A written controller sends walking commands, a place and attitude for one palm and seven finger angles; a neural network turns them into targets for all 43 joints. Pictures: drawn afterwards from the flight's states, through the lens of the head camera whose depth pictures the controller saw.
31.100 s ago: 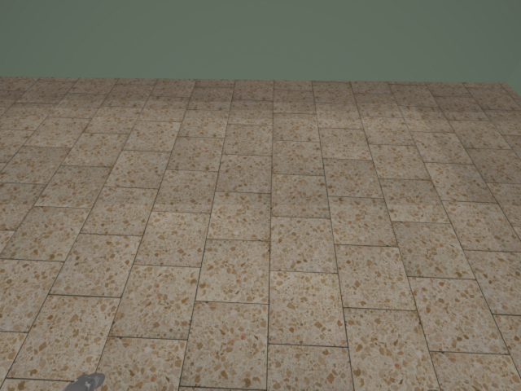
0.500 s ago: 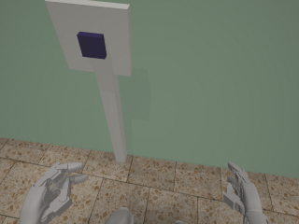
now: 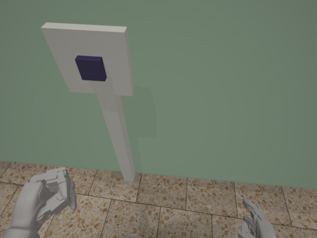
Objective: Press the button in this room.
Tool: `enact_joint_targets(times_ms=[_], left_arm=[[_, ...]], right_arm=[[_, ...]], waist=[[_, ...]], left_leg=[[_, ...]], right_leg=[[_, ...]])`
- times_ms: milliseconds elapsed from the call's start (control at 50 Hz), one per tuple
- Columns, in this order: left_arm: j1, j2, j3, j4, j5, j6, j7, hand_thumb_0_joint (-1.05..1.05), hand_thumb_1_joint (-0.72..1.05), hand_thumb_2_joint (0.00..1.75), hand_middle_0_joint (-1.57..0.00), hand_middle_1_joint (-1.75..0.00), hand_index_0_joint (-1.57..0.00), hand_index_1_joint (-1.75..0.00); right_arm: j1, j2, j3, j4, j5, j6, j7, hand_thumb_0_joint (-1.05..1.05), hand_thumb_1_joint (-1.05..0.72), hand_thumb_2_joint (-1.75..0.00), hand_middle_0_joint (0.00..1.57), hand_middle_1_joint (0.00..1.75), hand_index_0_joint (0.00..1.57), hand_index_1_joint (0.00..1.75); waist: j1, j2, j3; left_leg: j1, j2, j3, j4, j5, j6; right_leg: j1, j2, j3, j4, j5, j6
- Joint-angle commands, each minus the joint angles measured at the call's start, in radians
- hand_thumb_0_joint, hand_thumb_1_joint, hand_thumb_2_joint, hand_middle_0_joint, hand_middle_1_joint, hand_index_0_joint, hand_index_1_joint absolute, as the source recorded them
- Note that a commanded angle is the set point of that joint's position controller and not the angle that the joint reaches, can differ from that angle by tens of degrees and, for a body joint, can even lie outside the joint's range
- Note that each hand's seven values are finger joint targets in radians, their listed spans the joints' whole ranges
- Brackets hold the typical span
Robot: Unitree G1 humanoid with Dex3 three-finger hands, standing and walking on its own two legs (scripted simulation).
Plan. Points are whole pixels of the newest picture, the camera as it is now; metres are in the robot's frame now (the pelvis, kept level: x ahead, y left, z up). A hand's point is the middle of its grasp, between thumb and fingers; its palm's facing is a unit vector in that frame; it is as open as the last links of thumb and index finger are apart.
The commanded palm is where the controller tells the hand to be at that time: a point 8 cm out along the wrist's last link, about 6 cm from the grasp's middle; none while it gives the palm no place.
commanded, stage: raise the hand and make a fist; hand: left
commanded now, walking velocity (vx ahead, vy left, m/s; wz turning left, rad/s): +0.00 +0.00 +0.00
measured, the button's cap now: (92, 68) +0.51 +0.21 +0.16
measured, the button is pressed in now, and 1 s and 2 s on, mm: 0 0 0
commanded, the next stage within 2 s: aim a knuckle at the button in 1.04 s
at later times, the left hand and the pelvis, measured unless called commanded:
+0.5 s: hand (55, 169) +0.23 +0.21 +0.13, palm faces +0.00 -1.00 -0.07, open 3.1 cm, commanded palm +0.20 +0.27 +0.14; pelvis +0.01 +0.01 +0.02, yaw +1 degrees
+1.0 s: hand (57, 160) +0.24 +0.21 +0.15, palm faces +0.01 -1.00 -0.07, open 3.1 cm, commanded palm +0.20 +0.26 +0.16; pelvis +0.01 +0.00 +0.03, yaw +0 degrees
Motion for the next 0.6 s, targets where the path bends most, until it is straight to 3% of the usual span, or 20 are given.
enact_joint_targets(times_ms=[0,40,80,140,320,360,400,440,480,560,580], left_arm=[[-0.072,0.147,0.088,-0.221,-0.018,-0.052,0.015,0.00,0.90,0.90,-1.30,-1.50,-1.30,-1.50],[-0.090,0.154,0.090,-0.237,-0.012,-0.043,0.024,0.00,0.90,0.90,-1.30,-1.50,-1.30,-1.50],[-0.109,0.162,0.095,-0.243,-0.012,-0.033,0.031,0.00,0.90,0.90,-1.30,-1.50,-1.30,-1.50],[-0.127,0.150,0.079,-0.245,-0.007,-0.004,0.033,0.00,0.90,0.90,-1.30,-1.50,-1.30,-1.50],[-0.233,0.183,0.109,-0.233,-0.019,0.099,0.017,0.00,0.90,0.90,-1.30,-1.50,-1.30,-1.50],[-0.269,0.185,0.104,-0.249,-0.017,0.109,0.012,0.00,0.90,0.90,-1.30,-1.50,-1.30,-1.50],[-0.302,0.191,0.109,-0.240,-0.021,0.125,0.008,0.00,0.90,0.90,-1.30,-1.50,-1.30,-1.50],[-0.328,0.200,0.113,-0.235,-0.020,0.141,0.003,0.00,0.90,0.90,-1.30,-1.50,-1.30,-1.50],[-0.352,0.208,0.122,-0.221,-0.027,0.160,0.000,0.00,0.90,0.90,-1.30,-1.50,-1.30,-1.50],[-0.414,0.228,0.130,-0.228,-0.021,0.197,-0.001,0.00,0.90,0.90,-1.30,-1.50,-1.30,-1.50],[-0.421,0.231,0.136,-0.220,-0.025,0.206,0.000,0.00,0.90,0.90,-1.30,-1.50,-1.30,-1.50]], right_arm=[[-0.110,-0.119,-0.039,-0.170,0.004,-0.078,-0.013,0.00,-0.90,-0.90,0.20,0.30,0.20,0.30],[-0.109,-0.120,-0.035,-0.167,0.006,-0.083,-0.015,0.00,-0.90,-0.90,0.20,0.30,0.20,0.30],[-0.113,-0.122,-0.033,-0.161,0.006,-0.087,-0.015,0.00,-0.90,-0.90,0.20,0.30,0.20,0.30],[-0.117,-0.120,-0.025,-0.165,0.010,-0.091,-0.013,0.00,-0.90,-0.90,0.20,0.30,0.20,0.30],[-0.122,-0.130,-0.006,-0.163,0.010,-0.088,-0.017,0.00,-0.90,-0.90,0.20,0.30,0.20,0.30],[-0.126,-0.130,-0.001,-0.161,0.011,-0.090,-0.017,0.00,-0.90,-0.90,0.20,0.30,0.20,0.30],[-0.125,-0.133,0.002,-0.155,0.010,-0.091,-0.018,0.00,-0.90,-0.90,0.20,0.30,0.20,0.30],[-0.130,-0.132,0.006,-0.152,0.012,-0.092,-0.020,0.00,-0.90,-0.90,0.20,0.30,0.20,0.30],[-0.138,-0.134,0.008,-0.147,0.011,-0.092,-0.023,0.00,-0.90,-0.90,0.20,0.30,0.20,0.30],[-0.149,-0.132,0.013,-0.147,0.015,-0.093,-0.026,0.00,-0.90,-0.90,0.20,0.30,0.20,0.30],[-0.152,-0.134,0.014,-0.144,0.015,-0.092,-0.027,0.00,-0.90,-0.90,0.20,0.30,0.20,0.30]], waist=[[0.010,0.000,-0.110],[0.012,0.035,-0.113],[0.013,0.009,-0.112],[0.016,0.044,-0.091],[0.022,0.002,-0.076],[0.023,0.045,-0.076],[0.021,0.001,-0.080],[0.025,0.034,-0.074],[0.027,0.003,-0.064],[0.034,0.044,-0.065],[0.035,0.008,-0.055]], left_leg=[[0.175,-0.007,-0.080,-0.149,0.184,0.002],[0.209,-0.005,-0.082,-0.169,0.183,0.001],[0.225,-0.004,-0.086,-0.181,0.202,0.002],[0.258,-0.003,-0.086,-0.214,0.200,-0.003],[0.325,-0.003,-0.086,-0.272,0.246,-0.001],[0.354,-0.003,-0.088,-0.284,0.255,-0.002],[0.368,-0.003,-0.091,-0.293,0.264,0.002],[0.385,-0.004,-0.093,-0.308,0.268,-0.001],[0.387,-0.005,-0.090,-0.314,0.271,0.003],[0.420,-0.006,-0.093,-0.347,0.262,-0.001],[0.416,-0.005,-0.092,-0.348,0.268,0.002]], right_leg=[[0.026,-0.008,0.084,-0.179,0.187,0.032],[0.032,-0.007,0.074,-0.188,0.186,0.028],[0.060,-0.004,0.069,-0.197,0.209,0.026],[0.067,-0.003,0.055,-0.211,0.217,0.024],[0.144,-0.001,0.049,-0.271,0.288,0.027],[0.152,-0.001,0.047,-0.280,0.292,0.024],[0.169,0.001,0.050,-0.295,0.304,0.025],[0.179,0.000,0.047,-0.304,0.305,0.023],[0.195,0.001,0.054,-0.323,0.314,0.024],[0.212,-0.004,0.050,-0.342,0.300,0.022],[0.224,-0.002,0.055,-0.352,0.307,0.022]])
